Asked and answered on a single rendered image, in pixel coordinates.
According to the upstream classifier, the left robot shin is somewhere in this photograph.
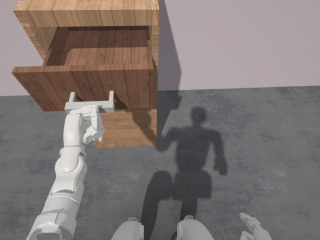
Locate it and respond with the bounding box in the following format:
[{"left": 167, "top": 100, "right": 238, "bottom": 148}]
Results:
[{"left": 127, "top": 217, "right": 138, "bottom": 222}]

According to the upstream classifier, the right robot shin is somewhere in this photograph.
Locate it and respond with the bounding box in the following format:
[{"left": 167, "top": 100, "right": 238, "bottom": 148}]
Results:
[{"left": 176, "top": 215, "right": 194, "bottom": 240}]

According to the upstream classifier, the cabinet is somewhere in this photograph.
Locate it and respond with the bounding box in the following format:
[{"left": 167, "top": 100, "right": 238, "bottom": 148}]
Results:
[{"left": 13, "top": 0, "right": 159, "bottom": 149}]

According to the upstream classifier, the handle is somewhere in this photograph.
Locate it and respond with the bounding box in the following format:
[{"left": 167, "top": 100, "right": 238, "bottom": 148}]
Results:
[{"left": 64, "top": 91, "right": 115, "bottom": 114}]

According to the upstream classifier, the robot shin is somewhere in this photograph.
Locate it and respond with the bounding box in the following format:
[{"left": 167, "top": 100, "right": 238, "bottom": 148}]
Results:
[
  {"left": 176, "top": 215, "right": 194, "bottom": 240},
  {"left": 127, "top": 217, "right": 138, "bottom": 222}
]

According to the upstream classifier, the left robot hand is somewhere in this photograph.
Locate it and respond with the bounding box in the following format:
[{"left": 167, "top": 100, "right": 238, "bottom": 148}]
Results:
[{"left": 63, "top": 104, "right": 105, "bottom": 150}]

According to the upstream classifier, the drawer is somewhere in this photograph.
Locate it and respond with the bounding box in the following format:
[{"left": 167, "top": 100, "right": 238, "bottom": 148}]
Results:
[{"left": 11, "top": 25, "right": 154, "bottom": 112}]

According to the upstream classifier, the right robot hand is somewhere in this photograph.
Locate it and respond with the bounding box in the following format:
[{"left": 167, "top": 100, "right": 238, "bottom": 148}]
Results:
[{"left": 239, "top": 212, "right": 272, "bottom": 240}]

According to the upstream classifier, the robot left forearm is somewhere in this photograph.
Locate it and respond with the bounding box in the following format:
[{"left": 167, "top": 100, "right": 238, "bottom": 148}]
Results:
[{"left": 26, "top": 145, "right": 88, "bottom": 240}]

